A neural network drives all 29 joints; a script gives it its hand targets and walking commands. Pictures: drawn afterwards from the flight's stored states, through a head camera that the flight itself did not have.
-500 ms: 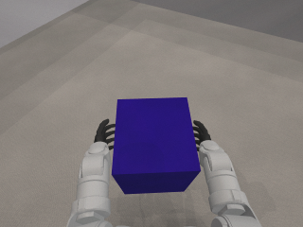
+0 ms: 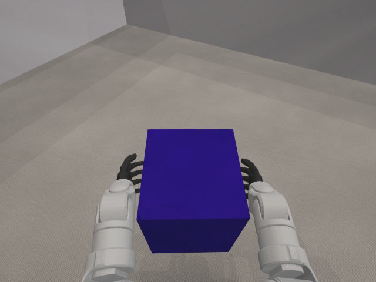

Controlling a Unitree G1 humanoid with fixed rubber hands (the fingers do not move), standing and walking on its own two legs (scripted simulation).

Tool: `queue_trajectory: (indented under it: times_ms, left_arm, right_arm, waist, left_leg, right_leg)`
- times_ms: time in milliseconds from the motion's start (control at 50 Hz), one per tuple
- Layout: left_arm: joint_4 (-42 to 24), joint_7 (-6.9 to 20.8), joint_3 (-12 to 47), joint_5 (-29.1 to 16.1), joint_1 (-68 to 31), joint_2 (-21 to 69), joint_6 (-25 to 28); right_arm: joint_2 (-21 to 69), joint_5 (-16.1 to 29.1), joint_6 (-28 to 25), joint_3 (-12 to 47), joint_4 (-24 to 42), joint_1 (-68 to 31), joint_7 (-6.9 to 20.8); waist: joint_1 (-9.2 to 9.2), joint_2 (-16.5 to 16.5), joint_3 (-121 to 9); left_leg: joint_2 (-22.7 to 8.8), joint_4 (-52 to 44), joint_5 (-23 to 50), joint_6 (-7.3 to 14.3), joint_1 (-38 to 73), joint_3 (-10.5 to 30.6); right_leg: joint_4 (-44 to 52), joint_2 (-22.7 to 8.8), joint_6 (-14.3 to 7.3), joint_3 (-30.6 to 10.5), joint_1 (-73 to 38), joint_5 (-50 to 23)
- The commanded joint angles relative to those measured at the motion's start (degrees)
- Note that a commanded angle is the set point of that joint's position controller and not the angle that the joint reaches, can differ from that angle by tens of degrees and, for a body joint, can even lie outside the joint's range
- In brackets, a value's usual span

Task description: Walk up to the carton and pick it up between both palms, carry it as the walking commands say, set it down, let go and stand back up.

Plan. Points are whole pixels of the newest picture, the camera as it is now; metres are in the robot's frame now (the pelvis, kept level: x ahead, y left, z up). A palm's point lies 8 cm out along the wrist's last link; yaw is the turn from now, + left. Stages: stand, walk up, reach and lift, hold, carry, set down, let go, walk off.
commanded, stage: reach and lift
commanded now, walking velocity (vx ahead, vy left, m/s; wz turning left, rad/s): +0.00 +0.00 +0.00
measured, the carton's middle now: (190, 194) +0.31 +0.01 -0.02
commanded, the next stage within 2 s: hold in 1.10 s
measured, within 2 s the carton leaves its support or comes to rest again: neither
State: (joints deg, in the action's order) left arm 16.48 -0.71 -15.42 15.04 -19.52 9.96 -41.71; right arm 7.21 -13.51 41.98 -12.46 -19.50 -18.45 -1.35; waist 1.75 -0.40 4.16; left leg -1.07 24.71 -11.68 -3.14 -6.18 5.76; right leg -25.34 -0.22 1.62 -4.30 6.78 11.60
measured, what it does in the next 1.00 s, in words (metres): stands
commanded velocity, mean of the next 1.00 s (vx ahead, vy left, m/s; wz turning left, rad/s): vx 0.00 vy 0.00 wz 0.00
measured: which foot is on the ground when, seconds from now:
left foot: down 0.00-1.00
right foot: down 0.00-1.00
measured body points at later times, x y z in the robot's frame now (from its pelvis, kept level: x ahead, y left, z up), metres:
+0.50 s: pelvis +0.00 +0.00 +0.00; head -0.01 -0.01 +0.45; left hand +0.31 +0.15 +0.03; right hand +0.31 -0.15 +0.01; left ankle +0.03 +0.16 -0.74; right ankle +0.03 -0.14 -0.74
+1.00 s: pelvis +0.01 +0.01 +0.00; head -0.01 +0.00 +0.45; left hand +0.31 +0.15 +0.03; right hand +0.29 -0.15 +0.02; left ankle +0.03 +0.16 -0.74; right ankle +0.04 -0.14 -0.74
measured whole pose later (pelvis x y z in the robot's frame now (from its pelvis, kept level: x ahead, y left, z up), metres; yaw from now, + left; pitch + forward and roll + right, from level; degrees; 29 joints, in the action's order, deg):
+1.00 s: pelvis +0.01 +0.01 +0.00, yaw +0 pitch -7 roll +0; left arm 10.0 -0.2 -8.7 12.7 -12.0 8.1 -42.8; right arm 7.6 -12.4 44.6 -7.6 -9.2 -9.1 -3.0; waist -0.1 -0.5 3.7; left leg -1.0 22.1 -11.4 -2.6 -4.0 5.2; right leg -21.8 -0.5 2.1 -4.9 4.3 10.7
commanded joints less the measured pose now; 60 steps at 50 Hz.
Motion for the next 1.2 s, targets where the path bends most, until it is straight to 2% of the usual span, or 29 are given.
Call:
queue_trajectory:
  times_ms: [0, 20, 40, 80, 140, 160, 200, 240, 300, 360, 380, 400, 420, 460, 480, 520, 560, 620, 640, 680, 700, 720, 800, 880, 940, 960, 980, 1120, 1180]
  left_arm:
    - [-0.1, 13.4, 35.0, -14.8, -32.5, 56.8, 1.6]
    - [1.0, 13.5, 34.1, -15.3, -33.6, 56.7, 1.7]
    - [1.6, 13.8, 34.3, -14.5, -33.1, 57.0, 1.8]
    - [2.3, 13.8, 33.9, -14.2, -33.1, 56.1, 2.0]
    - [3.5, 14.3, 33.7, -14.1, -38.0, 56.7, 2.1]
    - [5.4, 14.5, 32.5, -13.4, -36.0, 56.4, 2.2]
    - [3.6, 14.5, 33.7, -14.8, -35.5, 56.6, 2.7]
    - [-1.1, 14.5, 36.1, -16.1, -37.5, 56.0, 2.9]
    - [1.7, 14.8, 34.8, -15.4, -33.9, 55.0, 1.9]
    - [3.1, 15.3, 33.7, -14.7, -33.7, 55.5, 1.8]
    - [1.4, 15.5, 34.9, -15.1, -35.7, 55.6, 2.4]
    - [0.3, 15.1, 36.5, -15.3, -35.3, 56.3, 2.2]
    - [2.5, 15.2, 35.4, -15.3, -31.2, 56.3, 2.1]
    - [0.3, 15.2, 37.1, -16.2, -30.0, 57.8, 2.1]
    - [-2.6, 14.9, 38.1, -16.7, -30.4, 56.7, 2.0]
    - [-1.9, 15.0, 36.9, -16.3, -29.4, 55.9, 1.9]
    - [-4.5, 15.0, 39.0, -16.8, -29.8, 55.5, 1.5]
    - [-3.8, 15.0, 38.4, -16.1, -26.1, 55.8, 1.0]
    - [-3.3, 14.9, 37.7, -15.7, -24.2, 55.3, 1.4]
    - [-3.4, 14.6, 37.9, -15.2, -22.4, 55.5, 0.8]
    - [-3.7, 14.5, 38.3, -16.0, -24.3, 55.9, 0.9]
    - [-2.8, 14.5, 37.8, -15.4, -22.9, 56.2, 0.8]
    - [-7.9, 13.7, 40.6, -16.8, -21.8, 57.4, 0.6]
    - [-11.8, 13.0, 41.8, -17.2, -16.8, 54.8, 0.9]
    - [-9.3, 12.6, 39.5, -15.4, -16.6, 54.2, 0.4]
    - [-10.4, 12.7, 40.4, -15.8, -17.0, 54.9, 0.4]
    - [-8.7, 12.8, 39.4, -15.7, -18.1, 53.7, 0.3]
    - [-9.0, 13.4, 40.6, -16.0, -22.5, 54.4, 0.8]
    - [-8.4, 13.9, 39.7, -16.6, -21.5, 54.1, 1.0]
  right_arm:
    - [54.3, 16.3, -5.0, 32.4, 9.6, -44.5, 15.6]
    - [54.1, 16.1, -4.6, 33.0, 10.0, -46.6, 15.5]
    - [54.0, 16.6, -4.9, 33.0, 9.7, -47.7, 15.9]
    - [54.3, 16.8, -4.2, 33.3, 8.5, -47.8, 15.9]
    - [54.6, 15.9, -5.1, 30.9, 6.2, -49.6, 16.5]
    - [55.9, 16.0, -4.8, 31.8, 5.5, -50.2, 16.2]
    - [56.2, 17.6, -5.1, 34.0, 8.7, -51.3, 16.2]
    - [57.8, 16.7, -4.5, 33.7, 7.6, -45.1, 15.9]
    - [57.4, 16.2, -3.8, 32.9, 6.6, -43.5, 15.3]
    - [55.6, 15.3, -4.1, 31.7, 6.7, -44.6, 15.3]
    - [56.2, 16.0, -4.4, 32.9, 8.1, -45.5, 15.4]
    - [56.2, 15.0, -4.0, 31.9, 5.3, -40.9, 15.7]
    - [55.5, 16.8, -4.7, 34.5, 10.9, -45.4, 15.5]
    - [56.2, 17.7, -4.9, 36.7, 14.1, -45.4, 15.1]
    - [57.2, 17.9, -4.2, 36.7, 12.2, -41.6, 15.3]
    - [56.2, 16.5, -3.5, 36.2, 12.0, -40.3, 14.7]
    - [56.3, 15.8, -3.0, 35.7, 10.6, -35.4, 14.6]
    - [54.9, 15.9, -2.7, 35.7, 12.1, -34.1, 14.7]
    - [53.7, 16.7, -3.6, 38.0, 17.3, -37.9, 14.4]
    - [53.0, 16.7, -3.3, 37.4, 17.4, -36.0, 14.3]
    - [53.4, 16.1, -2.9, 37.6, 16.1, -34.9, 14.3]
    - [52.6, 16.0, -3.0, 36.9, 16.4, -34.9, 14.5]
    - [52.4, 17.2, -2.2, 38.0, 18.0, -31.0, 14.7]
    - [52.4, 18.7, -2.3, 41.2, 22.3, -28.6, 14.5]
    - [50.3, 16.9, -2.3, 39.3, 22.1, -29.5, 13.9]
    - [50.5, 18.2, -2.6, 39.9, 23.6, -31.2, 14.4]
    - [50.1, 16.6, -1.9, 38.2, 19.9, -28.9, 14.1]
    - [53.4, 17.4, -2.5, 39.1, 19.8, -32.2, 14.5]
    - [53.7, 17.9, -2.4, 40.0, 20.0, -34.4, 14.2]
  waist:
    - [-1.45, -2.4, -21.5]
    - [-0.62, 1.9, -21.8]
    - [0.2, -0.4, -24.0]
    - [0.25, 1.3, -22.2]
    - [-1.18, 0.0, -21.7]
    - [0.61, 1.2, -22.4]
    - [0.51, 3.3, -25.6]
    - [0.09, 1.4, -28.1]
    - [0.05, 3.0, -24.0]
    - [-1.22, 1.4, -20.8]
    - [-0.26, -0.2, -22.9]
    - [-1.67, -1.6, -22.5]
    - [-0.49, 1.6, -22.5]
    - [-0.58, 1.2, -27.2]
    - [-0.26, -0.3, -25.8]
    - [-0.93, 2.9, -25.7]
    - [-2.07, 1.9, -23.8]
    - [-1.65, 0.4, -21.5]
    - [-1.26, 0.4, -22.2]
    - [-1.56, -0.8, -20.2]
    - [-1.85, 1.7, -20.3]
    - [-1.67, -0.1, -20.0]
    - [-2.68, -2.3, -22.6]
    - [-1.33, -0.5, -25.0]
    - [-1.67, 1.3, -21.0]
    - [-1.58, -1.5, -21.7]
    - [-2.06, 1.1, -18.0]
    - [-1.55, -1.0, -19.4]
    - [-1.03, 2.4, -22.0]
  left_leg:
    - [7.2, -4.2, 4.9, 1.1, 2.6, -2.8]
    - [6.8, -4.1, 3.5, 1.5, 3.0, -2.2]
    - [7.0, -3.2, 3.6, 1.3, 3.6, -2.5]
    - [7.0, -3.8, 1.2, 1.3, 3.3, -2.7]
    - [7.2, -3.4, -2.1, 1.4, 1.9, -3.1]
    - [7.3, -2.9, -0.9, 1.9, 2.8, -3.4]
    - [6.8, -3.4, 1.6, 2.0, 4.2, -3.0]
    - [6.9, -3.1, 7.1, 1.4, 4.7, -3.0]
    - [7.3, -3.5, 5.0, 1.7, 3.0, -3.2]
    - [7.3, -3.7, 2.6, 1.8, 3.0, -3.3]
    - [7.4, -3.7, 3.9, 1.7, 1.7, -3.4]
    - [7.0, -3.9, 4.4, 1.2, 4.3, -3.0]
    - [7.1, -3.5, 4.9, 1.4, 5.7, -3.0]
    - [7.3, -2.8, 11.3, 1.4, 6.4, -2.8]
    - [7.2, -3.6, 12.4, 1.3, 5.5, -2.7]
    - [7.6, -3.5, 11.7, 1.7, 6.3, -3.0]
    - [7.5, -3.9, 11.8, 1.5, 8.0, -3.0]
    - [7.2, -4.4, 11.4, 1.4, 6.3, -2.4]
    - [7.2, -4.3, 12.4, 1.6, 6.8, -2.3]
    - [7.4, -4.6, 11.5, 1.4, 5.0, -2.6]
    - [7.0, -4.7, 11.7, 1.7, 6.8, -2.1]
    - [6.9, -4.8, 10.9, 1.4, 6.8, -1.9]
    - [6.5, -4.5, 16.5, 1.0, 7.5, -1.7]
    - [6.8, -4.3, 22.4, 1.1, 10.7, -1.9]
    - [6.7, -4.8, 16.3, 1.5, 7.8, -1.5]
    - [6.6, -4.9, 14.5, 1.2, 7.5, -1.5]
    - [7.0, -5.0, 11.6, 1.6, 6.8, -1.9]
    - [7.3, -4.7, 6.5, 2.1, 6.1, -2.3]
    - [7.3, -4.0, 7.2, 2.4, 6.0, -2.2]
  right_leg:
    - [5.1, 5.4, -1.8, 1.6, -2.7, -2.6]
    - [5.2, 5.6, -1.3, 1.7, -1.7, -0.3]
    - [5.0, 5.9, -1.4, 1.6, -1.2, 0.1]
    - [4.9, 5.8, -0.9, 2.3, -0.7, 2.3]
    - [5.3, 5.4, -1.5, 2.0, 0.5, 5.5]
    - [5.4, 5.2, -1.1, 1.5, 0.4, 5.0]
    - [4.7, 5.3, -0.5, 2.0, -1.4, 1.3]
    - [4.4, 5.8, -0.6, 2.0, -4.0, -5.4]
    - [5.7, 5.5, -0.3, 1.8, -3.4, -3.5]
    - [5.9, 5.0, -0.8, 1.6, -2.5, -1.1]
    - [5.6, 5.6, -0.8, 1.7, -4.2, -3.0]
    - [5.7, 5.6, -1.5, 1.3, -2.2, -3.3]
    - [5.7, 5.7, -0.8, 1.7, -1.9, -2.9]
    - [5.0, 5.8, -0.7, 2.0, -6.1, -10.1]
    - [4.8, 6.0, -0.6, 1.6, -6.7, -11.8]
    - [5.4, 5.5, -0.1, 1.8, -6.7, -11.3]
    - [6.3, 6.0, -0.6, 1.7, -4.1, -10.3]
    - [6.2, 6.1, -0.8, 1.8, -5.4, -10.5]
    - [5.8, 6.0, -0.6, 1.6, -6.1, -11.6]
    - [5.9, 6.0, -0.9, 2.1, -7.1, -11.2]
    - [6.2, 6.3, -0.9, 2.0, -5.0, -9.5]
    - [6.3, 6.4, -1.3, 2.0, -4.9, -9.0]
    - [5.6, 7.1, -1.4, 2.4, -7.0, -12.9]
    - [5.7, 6.7, -0.4, 1.9, -7.3, -19.2]
    - [6.0, 6.6, -0.8, 2.0, -5.9, -12.9]
    - [5.6, 6.7, -1.2, 2.0, -5.8, -11.2]
    - [6.3, 6.6, -1.1, 2.2, -3.2, -8.4]
    - [5.7, 5.7, -1.3, 1.5, -3.2, -5.0]
    - [5.4, 5.8, -0.5, 1.8, -4.7, -5.3]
